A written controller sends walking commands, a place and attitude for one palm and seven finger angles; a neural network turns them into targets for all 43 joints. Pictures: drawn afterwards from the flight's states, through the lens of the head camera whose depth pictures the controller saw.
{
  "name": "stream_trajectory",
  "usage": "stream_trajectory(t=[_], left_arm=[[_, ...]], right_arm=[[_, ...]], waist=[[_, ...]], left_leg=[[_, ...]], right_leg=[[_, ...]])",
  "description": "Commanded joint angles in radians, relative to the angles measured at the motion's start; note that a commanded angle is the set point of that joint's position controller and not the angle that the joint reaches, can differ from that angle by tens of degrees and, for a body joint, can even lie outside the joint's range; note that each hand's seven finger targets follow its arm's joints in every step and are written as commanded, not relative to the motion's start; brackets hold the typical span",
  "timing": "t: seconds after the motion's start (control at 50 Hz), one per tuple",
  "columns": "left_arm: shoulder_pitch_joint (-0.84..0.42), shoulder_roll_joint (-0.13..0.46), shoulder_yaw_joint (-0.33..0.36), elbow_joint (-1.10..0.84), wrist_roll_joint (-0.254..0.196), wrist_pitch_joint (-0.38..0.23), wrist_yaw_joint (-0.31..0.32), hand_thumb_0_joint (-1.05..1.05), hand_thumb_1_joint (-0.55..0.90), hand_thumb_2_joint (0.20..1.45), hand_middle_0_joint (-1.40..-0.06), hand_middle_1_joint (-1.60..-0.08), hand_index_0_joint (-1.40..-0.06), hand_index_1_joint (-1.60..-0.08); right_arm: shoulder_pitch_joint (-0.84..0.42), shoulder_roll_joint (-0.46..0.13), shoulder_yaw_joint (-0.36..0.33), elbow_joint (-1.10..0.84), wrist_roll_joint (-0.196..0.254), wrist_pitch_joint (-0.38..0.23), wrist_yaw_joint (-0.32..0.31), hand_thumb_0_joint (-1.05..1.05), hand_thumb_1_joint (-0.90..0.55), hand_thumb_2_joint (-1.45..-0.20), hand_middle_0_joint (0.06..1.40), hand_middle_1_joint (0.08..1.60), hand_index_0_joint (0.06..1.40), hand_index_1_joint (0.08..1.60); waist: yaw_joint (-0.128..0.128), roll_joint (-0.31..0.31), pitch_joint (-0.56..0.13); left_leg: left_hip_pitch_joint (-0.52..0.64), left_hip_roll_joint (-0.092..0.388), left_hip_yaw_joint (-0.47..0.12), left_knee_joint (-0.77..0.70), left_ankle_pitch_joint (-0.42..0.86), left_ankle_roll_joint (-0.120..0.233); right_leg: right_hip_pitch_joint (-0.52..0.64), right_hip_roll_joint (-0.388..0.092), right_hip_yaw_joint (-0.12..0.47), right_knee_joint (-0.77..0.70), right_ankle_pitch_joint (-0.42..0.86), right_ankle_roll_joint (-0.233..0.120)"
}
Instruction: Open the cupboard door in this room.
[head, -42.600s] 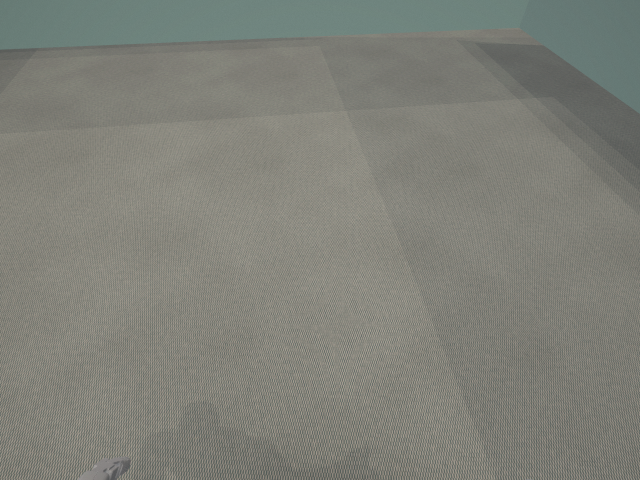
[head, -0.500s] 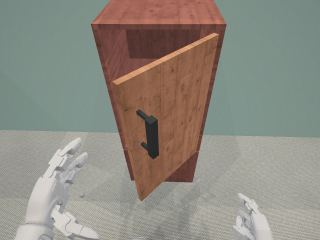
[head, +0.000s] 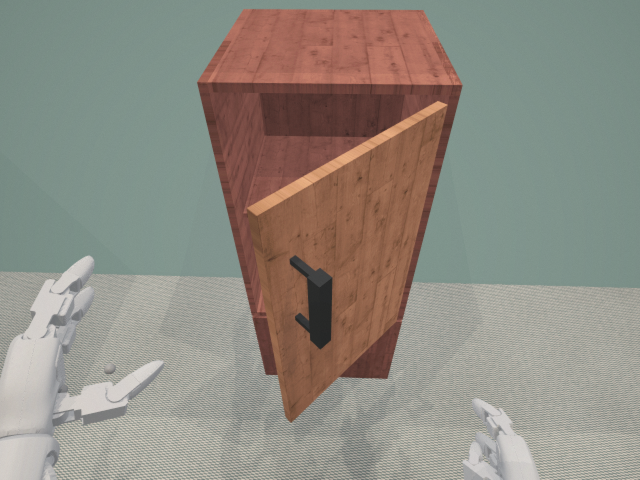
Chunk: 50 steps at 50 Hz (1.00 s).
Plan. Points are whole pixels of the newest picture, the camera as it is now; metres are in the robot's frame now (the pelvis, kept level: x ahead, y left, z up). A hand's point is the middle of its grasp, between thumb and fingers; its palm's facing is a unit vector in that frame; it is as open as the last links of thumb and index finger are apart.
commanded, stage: draw the hand back to the body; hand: left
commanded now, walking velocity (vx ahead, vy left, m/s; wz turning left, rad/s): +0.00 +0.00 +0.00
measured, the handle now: (309, 302) +0.34 +0.06 +0.04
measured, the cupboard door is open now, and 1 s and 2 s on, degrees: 46 46 46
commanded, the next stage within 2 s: step back with the hand held close in 0.64 s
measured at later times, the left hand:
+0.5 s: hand (102, 340) +0.20 +0.24 +0.15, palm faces +0.43 -0.82 -0.39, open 7.6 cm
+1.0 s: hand (119, 335) +0.20 +0.22 +0.16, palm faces +0.35 -0.80 -0.49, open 7.4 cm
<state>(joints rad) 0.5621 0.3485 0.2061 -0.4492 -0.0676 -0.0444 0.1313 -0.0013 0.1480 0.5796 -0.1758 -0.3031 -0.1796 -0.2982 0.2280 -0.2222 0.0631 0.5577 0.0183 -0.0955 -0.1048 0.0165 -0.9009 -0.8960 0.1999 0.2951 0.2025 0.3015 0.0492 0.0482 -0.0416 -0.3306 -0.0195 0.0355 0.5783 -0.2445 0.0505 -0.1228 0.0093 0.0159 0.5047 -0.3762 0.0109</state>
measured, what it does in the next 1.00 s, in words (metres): stands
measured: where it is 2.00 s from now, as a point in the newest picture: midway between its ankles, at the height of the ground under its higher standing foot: outside the picture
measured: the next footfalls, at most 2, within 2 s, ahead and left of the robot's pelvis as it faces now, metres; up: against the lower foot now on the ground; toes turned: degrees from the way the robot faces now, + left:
right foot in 1.50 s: -0.10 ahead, -0.10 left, +0.00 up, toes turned +4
left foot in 1.66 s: -0.05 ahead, +0.11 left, +0.00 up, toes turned +1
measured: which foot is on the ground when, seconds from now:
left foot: down 0.00-1.00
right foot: down 0.00-1.00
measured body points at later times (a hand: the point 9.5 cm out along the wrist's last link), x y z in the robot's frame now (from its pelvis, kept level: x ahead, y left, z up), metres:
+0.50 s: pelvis +0.01 -0.02 +0.01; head -0.01 -0.04 +0.46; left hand +0.17 +0.28 +0.17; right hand +0.20 -0.25 -0.07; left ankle +0.04 +0.08 -0.73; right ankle -0.07 -0.13 -0.73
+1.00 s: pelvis +0.00 -0.03 +0.01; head +0.01 -0.05 +0.46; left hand +0.18 +0.26 +0.18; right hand +0.19 -0.28 -0.07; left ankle +0.04 +0.08 -0.73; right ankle -0.07 -0.13 -0.73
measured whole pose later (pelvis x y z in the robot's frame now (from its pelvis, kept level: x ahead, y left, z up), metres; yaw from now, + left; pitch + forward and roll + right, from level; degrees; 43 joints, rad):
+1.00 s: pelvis +0.00 -0.03 +0.01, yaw -2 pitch +0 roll -1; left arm 0.51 0.39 0.36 -0.41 -0.06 -0.11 0.10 0.02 0.89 0.90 -0.20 -0.30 -0.21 -0.30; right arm 0.14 -0.25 -0.01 0.56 0.02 0.03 -0.08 0.01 -0.90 -0.90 0.20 0.29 0.20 0.30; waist 0.03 0.06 0.03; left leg -0.27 0.04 0.04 0.45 -0.18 0.00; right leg -0.07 0.06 0.03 0.36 -0.29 -0.02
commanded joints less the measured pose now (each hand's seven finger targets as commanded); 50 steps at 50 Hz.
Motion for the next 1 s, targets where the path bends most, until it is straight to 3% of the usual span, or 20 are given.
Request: stream_trajectory(t=[0.0,0.08,0.1,0.18,0.2,0.24,0.28,0.3,0.38,0.48,0.56,0.62,0.72,0.74,0.76,0.78,0.82,0.86,0.9,0.98], left_arm=[[-0.042,0.123,0.127,-0.182,0.003,-0.063,0.011,0.000,0.480,0.720,-0.185,-0.300,-0.185,-0.300],[-0.087,0.173,0.197,-0.181,0.002,-0.061,0.013,0.000,0.620,0.780,-0.190,-0.300,-0.190,-0.300],[-0.097,0.160,0.193,-0.179,-0.002,-0.060,0.011,0.000,0.655,0.795,-0.191,-0.300,-0.191,-0.300],[-0.161,0.212,0.252,-0.196,-0.001,-0.066,0.016,0.000,0.795,0.855,-0.196,-0.300,-0.196,-0.300],[-0.167,0.197,0.244,-0.196,-0.003,-0.066,0.015,0.000,0.830,0.870,-0.198,-0.300,-0.198,-0.300],[-0.186,0.211,0.265,-0.200,-0.005,-0.069,0.017,0.000,0.900,0.900,-0.200,-0.300,-0.200,-0.300],[-0.144,0.174,0.236,-0.144,-0.008,-0.060,0.009,0.000,0.900,0.900,-0.200,-0.300,-0.200,-0.300],[-0.131,0.149,0.212,-0.132,-0.010,-0.056,0.004,0.000,0.900,0.900,-0.200,-0.300,-0.200,-0.300],[-0.154,0.167,0.217,-0.120,-0.011,-0.058,-0.002,0.000,0.900,0.900,-0.200,-0.300,-0.200,-0.300],[-0.182,0.228,0.269,-0.165,-0.010,-0.078,0.003,0.000,0.900,0.900,-0.200,-0.300,-0.200,-0.300],[-0.173,0.204,0.253,-0.165,-0.014,-0.085,0.001,0.000,0.900,0.900,-0.200,-0.300,-0.200,-0.300],[-0.162,0.183,0.237,-0.133,-0.019,-0.085,-0.005,0.000,0.900,0.900,-0.200,-0.300,-0.200,-0.300],[-0.157,0.189,0.245,-0.092,-0.023,-0.090,-0.012,0.000,0.900,0.900,-0.200,-0.300,-0.200,-0.300],[-0.238,0.212,0.243,-0.216,-0.019,-0.109,-0.012,0.000,0.900,0.900,-0.200,-0.300,-0.200,-0.300],[-0.279,0.352,0.380,-0.219,-0.001,-0.144,0.001,0.000,0.900,0.900,-0.200,-0.300,-0.200,-0.300],[-0.284,0.335,0.366,-0.187,0.005,-0.158,-0.003,0.000,0.900,0.900,-0.200,-0.300,-0.200,-0.300],[-0.148,0.234,0.284,-0.110,0.011,-0.137,-0.017,0.000,0.900,0.900,-0.200,-0.300,-0.200,-0.300],[-0.101,0.202,0.260,-0.103,0.011,-0.131,-0.021,0.000,0.900,0.900,-0.200,-0.300,-0.200,-0.300],[-0.056,0.203,0.264,-0.114,0.009,-0.128,-0.019,0.000,0.900,0.900,-0.200,-0.300,-0.200,-0.300],[-0.060,0.281,0.326,-0.226,0.008,-0.127,-0.005,0.000,0.900,0.900,-0.200,-0.300,-0.200,-0.300]], right_arm=[[-0.131,-0.114,-0.054,-0.150,-0.007,-0.047,0.005,0.000,-0.900,-0.900,0.200,0.300,0.200,0.300],[-0.138,-0.122,-0.062,-0.139,-0.012,-0.033,0.008,0.000,-0.900,-0.900,0.200,0.300,0.200,0.300],[-0.137,-0.117,-0.061,-0.138,-0.012,-0.028,0.009,0.000,-0.900,-0.900,0.200,0.300,0.200,0.300],[-0.148,-0.118,-0.066,-0.125,-0.012,-0.024,0.008,0.000,-0.900,-0.900,0.200,0.300,0.200,0.300],[-0.151,-0.115,-0.064,-0.123,-0.012,-0.023,0.009,0.000,-0.900,-0.900,0.200,0.300,0.200,0.300],[-0.150,-0.114,-0.066,-0.117,-0.013,-0.025,0.011,0.000,-0.900,-0.900,0.200,0.300,0.200,0.300],[-0.151,-0.118,-0.069,-0.114,-0.014,-0.022,0.015,0.000,-0.900,-0.900,0.200,0.300,0.200,0.300],[-0.153,-0.117,-0.071,-0.113,-0.012,-0.018,0.017,0.000,-0.900,-0.900,0.200,0.300,0.200,0.300],[-0.163,-0.123,-0.078,-0.115,-0.013,-0.008,0.018,0.000,-0.900,-0.900,0.200,0.300,0.200,0.300],[-0.180,-0.115,-0.079,-0.109,-0.015,-0.018,0.007,0.000,-0.900,-0.900,0.200,0.300,0.200,0.300],[-0.184,-0.108,-0.076,-0.101,-0.013,-0.026,0.006,0.000,-0.900,-0.900,0.200,0.300,0.200,0.300],[-0.187,-0.109,-0.080,-0.099,-0.013,-0.024,0.005,0.000,-0.900,-0.900,0.200,0.300,0.200,0.300],[-0.190,-0.111,-0.087,-0.094,-0.014,-0.018,0.002,0.000,-0.900,-0.900,0.200,0.300,0.200,0.300],[-0.201,-0.112,-0.085,-0.106,-0.013,-0.026,0.004,0.000,-0.900,-0.900,0.200,0.300,0.200,0.300],[-0.170,-0.131,-0.090,-0.119,-0.006,-0.005,0.007,0.000,-0.900,-0.900,0.200,0.300,0.200,0.300],[-0.175,-0.122,-0.092,-0.103,-0.010,0.013,0.009,0.000,-0.900,-0.900,0.200,0.300,0.200,0.300],[-0.179,-0.119,-0.097,-0.113,-0.012,0.039,0.013,0.000,-0.900,-0.900,0.200,0.300,0.200,0.300],[-0.169,-0.125,-0.105,-0.130,-0.006,0.060,0.017,0.000,-0.900,-0.900,0.200,0.300,0.200,0.300],[-0.169,-0.124,-0.108,-0.140,-0.002,0.077,0.016,0.000,-0.900,-0.900,0.200,0.300,0.200,0.300],[-0.173,-0.126,-0.114,-0.172,0.002,0.103,0.012,0.000,-0.900,-0.900,0.200,0.300,0.200,0.300]], waist=[[0.004,0.004,-0.037],[0.012,0.002,-0.060],[0.008,-0.004,-0.057],[0.014,0.027,-0.070],[0.011,0.064,-0.062],[0.011,0.071,-0.070],[0.013,0.020,-0.053],[0.007,0.024,-0.035],[0.009,-0.024,-0.018],[0.021,0.002,-0.046],[0.017,0.045,-0.020],[0.014,0.011,0.016],[0.019,-0.053,0.003],[0.019,-0.006,-0.036],[-0.020,-0.050,0.049],[-0.020,-0.074,0.036],[-0.025,-0.128,0.005],[-0.029,-0.088,-0.045],[-0.029,-0.039,-0.086],[-0.027,-0.049,-0.142]], left_leg=[[0.257,0.068,-0.087,-0.145,0.210,-0.035],[0.291,0.066,-0.069,-0.157,0.247,-0.033],[0.290,0.065,-0.069,-0.164,0.245,-0.035],[0.312,0.060,-0.057,-0.167,0.251,-0.032],[0.317,0.059,-0.057,-0.173,0.252,-0.035],[0.331,0.058,-0.056,-0.173,0.258,-0.034],[0.322,0.056,-0.048,-0.172,0.276,-0.030],[0.328,0.056,-0.042,-0.171,0.277,-0.028],[0.318,0.050,-0.032,-0.179,0.234,-0.021],[0.334,0.037,-0.015,-0.167,0.235,-0.015],[0.339,0.031,-0.007,-0.162,0.235,-0.015],[0.329,0.031,-0.003,-0.164,0.222,-0.014],[0.336,0.029,0.004,-0.161,0.235,-0.005],[0.355,0.024,0.004,-0.157,0.246,-0.004],[0.327,0.038,-0.005,-0.083,0.222,0.014],[0.293,0.028,-0.015,-0.060,0.217,0.009],[0.288,0.030,0.001,-0.045,0.267,0.010],[0.306,0.045,0.007,-0.060,0.332,0.008],[0.337,0.064,0.008,-0.069,0.427,0.011],[0.334,0.078,0.012,-0.064,0.511,0.005]], right_leg=[[-0.140,0.011,-0.046,-0.111,0.235,-0.032],[-0.104,0.013,-0.040,-0.141,0.274,-0.031],[-0.096,0.010,-0.042,-0.140,0.273,-0.030],[-0.074,0.010,-0.034,-0.167,0.292,-0.033],[-0.075,0.008,-0.035,-0.165,0.287,-0.032],[-0.073,0.008,-0.035,-0.172,0.296,-0.032],[-0.064,0.008,-0.037,-0.180,0.321,-0.030],[-0.075,0.008,-0.034,-0.183,0.326,-0.026],[-0.069,0.007,-0.033,-0.205,0.312,-0.023],[-0.057,-0.001,-0.018,-0.224,0.343,-0.021],[-0.069,-0.004,-0.014,-0.229,0.354,-0.019],[-0.080,-0.004,-0.012,-0.241,0.352,-0.014],[-0.070,-0.009,-0.004,-0.245,0.394,-0.004],[-0.055,-0.014,0.002,-0.242,0.412,-0.006],[-0.181,-0.059,0.079,-0.298,0.537,0.036],[-0.148,-0.082,0.076,-0.281,0.642,0.042],[-0.118,-0.089,0.057,-0.236,0.784,0.070],[-0.095,-0.084,0.041,-0.197,0.791,0.078],[-0.097,-0.073,0.031,-0.173,0.769,0.081],[-0.067,-0.061,0.020,-0.138,0.780,0.071]])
